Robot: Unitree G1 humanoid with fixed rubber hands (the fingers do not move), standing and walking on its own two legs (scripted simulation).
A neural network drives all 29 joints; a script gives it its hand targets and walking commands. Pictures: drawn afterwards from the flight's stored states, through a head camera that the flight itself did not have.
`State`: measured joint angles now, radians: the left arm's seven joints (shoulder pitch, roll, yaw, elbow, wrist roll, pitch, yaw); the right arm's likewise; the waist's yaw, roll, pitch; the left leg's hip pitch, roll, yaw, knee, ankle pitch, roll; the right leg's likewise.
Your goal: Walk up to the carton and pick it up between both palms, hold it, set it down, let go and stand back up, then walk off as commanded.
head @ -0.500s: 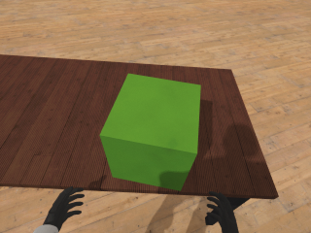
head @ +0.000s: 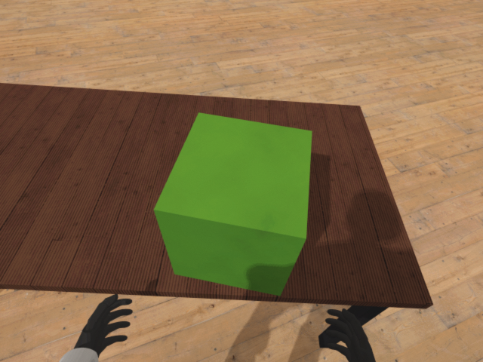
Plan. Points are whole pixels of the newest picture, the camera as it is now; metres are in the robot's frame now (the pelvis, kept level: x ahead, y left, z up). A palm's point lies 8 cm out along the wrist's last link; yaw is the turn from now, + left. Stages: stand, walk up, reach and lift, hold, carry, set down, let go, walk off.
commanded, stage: set down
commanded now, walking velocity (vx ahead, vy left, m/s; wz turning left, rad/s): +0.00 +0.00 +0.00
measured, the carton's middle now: (240, 205) +0.41 +0.01 -0.02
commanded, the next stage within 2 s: let go in 0.24 s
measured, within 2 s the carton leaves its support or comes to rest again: neither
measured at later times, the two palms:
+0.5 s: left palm (101, 354) +0.15 +0.22 -0.08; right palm out of the picture +0.13 -0.21 -0.08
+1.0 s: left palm out of the picture +0.12 +0.27 -0.09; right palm out of the picture +0.12 -0.26 -0.08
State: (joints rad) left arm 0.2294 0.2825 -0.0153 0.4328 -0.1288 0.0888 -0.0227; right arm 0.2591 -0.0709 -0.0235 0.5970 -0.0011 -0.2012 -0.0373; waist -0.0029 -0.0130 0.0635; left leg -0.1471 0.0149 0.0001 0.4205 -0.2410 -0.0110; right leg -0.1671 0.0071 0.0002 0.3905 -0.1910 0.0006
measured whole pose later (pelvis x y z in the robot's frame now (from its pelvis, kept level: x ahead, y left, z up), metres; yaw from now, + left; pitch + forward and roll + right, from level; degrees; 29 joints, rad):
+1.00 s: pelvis +0.00 +0.00 +0.00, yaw +0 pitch -3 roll -1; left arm 0.27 0.31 0.01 0.60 -0.06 0.02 0.01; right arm 0.24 -0.27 -0.05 0.68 -0.04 -0.02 0.01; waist 0.00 -0.01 0.03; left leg -0.15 0.01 0.00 0.49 -0.28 0.00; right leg -0.17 0.01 0.00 0.45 -0.22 0.00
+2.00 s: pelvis +0.00 +0.00 +0.00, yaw +0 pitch -3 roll -1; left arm 0.26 0.34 0.01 0.71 -0.06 -0.01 0.00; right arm 0.24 -0.28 -0.05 0.69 -0.02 0.00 0.01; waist 0.00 0.01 0.03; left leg -0.15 0.01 0.00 0.49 -0.29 0.00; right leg -0.17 0.01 0.00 0.45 -0.23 0.00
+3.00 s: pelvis -0.01 +0.00 +0.00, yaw +0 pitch -3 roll +0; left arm 0.22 0.34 0.01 0.80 -0.06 -0.01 0.00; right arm 0.24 -0.28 -0.05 0.74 -0.02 0.00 0.01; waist 0.00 0.01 0.04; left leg -0.15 0.01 0.00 0.47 -0.26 0.00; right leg -0.17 0.01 0.00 0.45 -0.22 0.00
